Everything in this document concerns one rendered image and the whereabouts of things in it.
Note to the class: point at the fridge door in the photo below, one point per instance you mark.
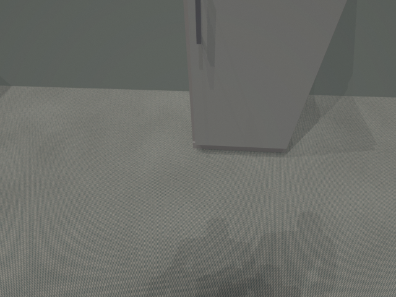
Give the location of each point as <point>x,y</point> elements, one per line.
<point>254,69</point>

